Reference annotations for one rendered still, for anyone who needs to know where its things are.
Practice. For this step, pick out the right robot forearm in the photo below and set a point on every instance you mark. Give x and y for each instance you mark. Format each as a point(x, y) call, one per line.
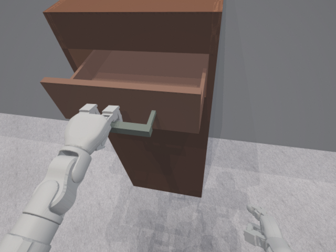
point(276, 244)

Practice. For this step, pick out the robot right hand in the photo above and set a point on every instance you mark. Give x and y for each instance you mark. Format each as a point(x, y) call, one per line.
point(257, 235)

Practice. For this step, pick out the robot left hand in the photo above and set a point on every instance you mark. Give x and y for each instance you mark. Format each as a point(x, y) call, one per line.
point(89, 129)

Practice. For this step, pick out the handle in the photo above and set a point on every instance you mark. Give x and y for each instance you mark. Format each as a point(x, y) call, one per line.
point(144, 130)

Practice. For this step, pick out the left robot forearm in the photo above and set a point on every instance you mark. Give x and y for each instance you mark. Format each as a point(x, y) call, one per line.
point(52, 198)

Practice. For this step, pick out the cabinet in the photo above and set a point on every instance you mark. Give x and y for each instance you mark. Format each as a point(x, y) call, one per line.
point(169, 161)

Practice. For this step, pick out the drawer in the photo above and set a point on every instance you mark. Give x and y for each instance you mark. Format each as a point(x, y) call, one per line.
point(172, 84)

